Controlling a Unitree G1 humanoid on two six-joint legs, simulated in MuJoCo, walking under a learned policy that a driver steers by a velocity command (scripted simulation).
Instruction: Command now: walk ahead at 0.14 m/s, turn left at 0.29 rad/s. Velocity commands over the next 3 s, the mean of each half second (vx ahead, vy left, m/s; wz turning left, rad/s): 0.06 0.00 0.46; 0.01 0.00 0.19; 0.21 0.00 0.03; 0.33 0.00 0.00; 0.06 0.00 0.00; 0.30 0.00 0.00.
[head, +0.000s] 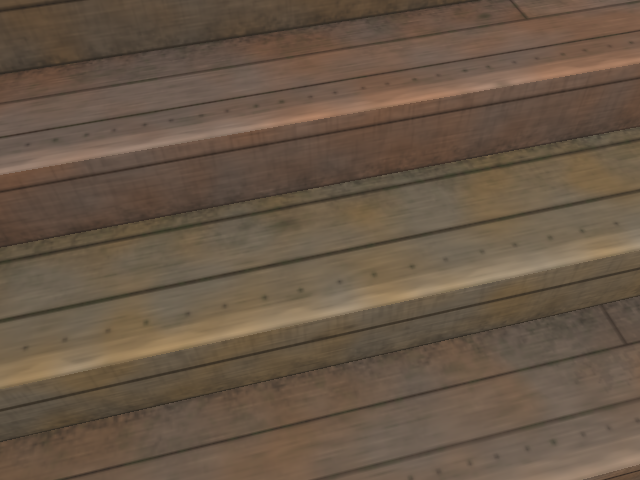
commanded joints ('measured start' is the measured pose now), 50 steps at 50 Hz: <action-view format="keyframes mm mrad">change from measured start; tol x32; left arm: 1 -68 -60 -30 -190 37 20 6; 50 -42 -1 -6 -170 -16 54 76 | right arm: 1 69 -2 -34 55 -9 -25 1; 50 138 -43 -53 27 -18 -8 31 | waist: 1 33 -78 -27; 50 -13 83 27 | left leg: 1 245 233 -638 -526 143 164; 11 372 191 -545 -468 658 39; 16 487 181 -667 -512 237 83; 28 414 191 -649 -553 543 42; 32 182 -27 -292 21 -238 -145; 35 210 44 -287 194 -130 -210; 43 424 43 -135 -617 68 -166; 50 378 153 -282 -660 124 -97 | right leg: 1 -446 -47 21 530 -40 -22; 18 -645 -109 -37 272 105 44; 27 -33 -79 -81 -627 -304 -8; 30 234 -123 -28 -1040 -8 -21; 32 370 -509 379 -1031 773 -272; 50 238 -183 11 -1073 -152 -62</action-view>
